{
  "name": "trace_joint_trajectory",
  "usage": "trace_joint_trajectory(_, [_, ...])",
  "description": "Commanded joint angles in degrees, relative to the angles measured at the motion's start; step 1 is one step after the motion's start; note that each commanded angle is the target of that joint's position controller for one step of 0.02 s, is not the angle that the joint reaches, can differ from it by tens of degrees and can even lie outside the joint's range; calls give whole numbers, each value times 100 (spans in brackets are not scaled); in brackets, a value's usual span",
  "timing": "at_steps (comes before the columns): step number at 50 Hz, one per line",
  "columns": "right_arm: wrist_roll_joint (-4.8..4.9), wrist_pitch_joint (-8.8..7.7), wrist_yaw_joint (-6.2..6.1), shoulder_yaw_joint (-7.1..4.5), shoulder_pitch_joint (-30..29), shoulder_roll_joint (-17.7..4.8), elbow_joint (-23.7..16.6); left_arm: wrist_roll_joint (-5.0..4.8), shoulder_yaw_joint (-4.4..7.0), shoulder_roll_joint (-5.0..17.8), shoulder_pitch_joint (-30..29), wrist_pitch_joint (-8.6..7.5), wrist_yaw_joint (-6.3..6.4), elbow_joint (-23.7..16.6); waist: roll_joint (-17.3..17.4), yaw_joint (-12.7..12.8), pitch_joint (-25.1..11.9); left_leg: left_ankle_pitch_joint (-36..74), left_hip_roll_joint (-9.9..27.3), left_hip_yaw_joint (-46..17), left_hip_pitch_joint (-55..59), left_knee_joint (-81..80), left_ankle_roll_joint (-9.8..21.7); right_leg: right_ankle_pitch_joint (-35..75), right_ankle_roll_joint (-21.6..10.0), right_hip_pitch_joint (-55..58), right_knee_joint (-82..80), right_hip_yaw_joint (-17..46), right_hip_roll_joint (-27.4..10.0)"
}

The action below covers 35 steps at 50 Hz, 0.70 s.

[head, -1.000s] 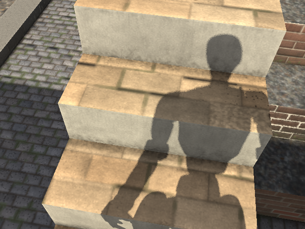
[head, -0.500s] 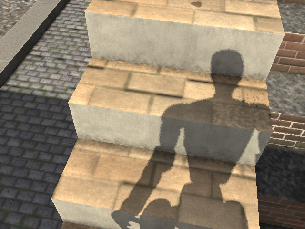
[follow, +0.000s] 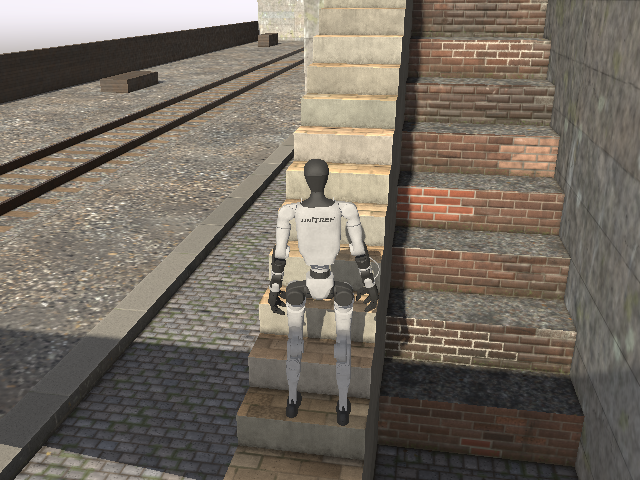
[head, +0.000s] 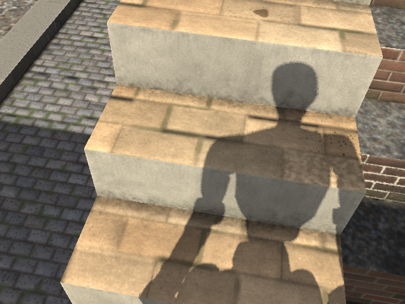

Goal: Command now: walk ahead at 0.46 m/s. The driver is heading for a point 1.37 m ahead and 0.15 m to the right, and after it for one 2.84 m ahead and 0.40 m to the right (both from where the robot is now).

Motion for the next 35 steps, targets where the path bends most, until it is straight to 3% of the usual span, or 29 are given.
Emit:
trace_joint_trajectory(1, [-11,-14,-42,-164,70,-824,-221,-14,44,393,198,-56,6,-179,108,-3,-212,2542,685,-543,759,154,578,1856,-325,-422,-89,292,-512])
trace_joint_trajectory(5, [1,-1,-48,-191,-58,-851,-270,-10,55,453,156,-86,0,-301,158,13,-271,2848,691,-493,803,192,532,2337,-292,-278,-66,296,-540])
trace_joint_trajectory(7, [-20,37,-38,-218,-180,-979,-297,14,38,467,11,-126,-31,-413,40,2,-137,2905,689,-441,640,281,577,2710,-304,-249,-45,280,-564])
trace_joint_trajectory(10, [-57,64,-24,-194,-226,-934,-328,-49,47,568,80,-131,-55,-446,20,-7,-373,2808,665,-408,564,357,596,3142,-287,89,23,327,-607])
trace_joint_trajectory(11, [34,51,-25,-206,-155,-976,-274,7,62,579,119,-134,-59,-444,64,2,-326,2687,608,-366,502,323,585,3122,-269,75,71,255,-635])
trace_joint_trajectory(12, [46,45,-21,-196,-196,-975,-282,9,68,602,94,-130,-60,-471,70,7,-316,2716,611,-365,496,328,573,3130,-264,52,82,260,-625])
trace_joint_trajectory(17, [19,31,11,-169,-347,-1038,-325,6,73,615,-1,-107,-82,-589,-5,-5,-405,2745,599,-345,455,436,524,3414,-221,151,143,221,-622])
trace_joint_trajectory(22, [33,46,13,-132,-411,-1124,-331,-18,127,747,-73,-92,-81,-677,145,7,-429,2802,529,-300,300,535,485,3647,-183,296,168,196,-654])
trace_joint_trajectory(27, [16,25,11,-105,-458,-1108,-372,32,86,646,-139,-68,-83,-706,-100,-53,-376,2725,634,-432,422,399,482,3250,-192,98,162,156,-594])
trace_joint_trajectory(35, [1,31,-16,-101,-482,-1171,-335,43,103,686,-201,-75,-128,-764,101,-22,-359,2725,672,-495,534,313,453,2589,-241,-57,29,196,-582])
